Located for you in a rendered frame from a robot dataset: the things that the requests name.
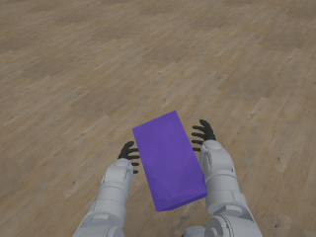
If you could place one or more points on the carton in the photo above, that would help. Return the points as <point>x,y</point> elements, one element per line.
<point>172,170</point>

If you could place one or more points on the right robot forearm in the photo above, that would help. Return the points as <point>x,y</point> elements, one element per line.
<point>222,189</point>

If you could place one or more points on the robot right hand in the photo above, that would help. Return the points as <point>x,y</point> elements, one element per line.
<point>208,133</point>

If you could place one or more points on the robot right upper arm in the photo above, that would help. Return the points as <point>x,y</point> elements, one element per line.
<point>221,225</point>

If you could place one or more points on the left robot forearm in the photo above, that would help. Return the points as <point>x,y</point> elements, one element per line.
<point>109,204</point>

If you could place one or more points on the robot left hand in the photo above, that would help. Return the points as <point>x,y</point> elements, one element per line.
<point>125,151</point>

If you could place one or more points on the robot right thigh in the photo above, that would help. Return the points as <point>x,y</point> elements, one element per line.
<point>194,231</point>

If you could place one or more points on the robot left upper arm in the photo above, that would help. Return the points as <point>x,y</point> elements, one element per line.
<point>102,230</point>

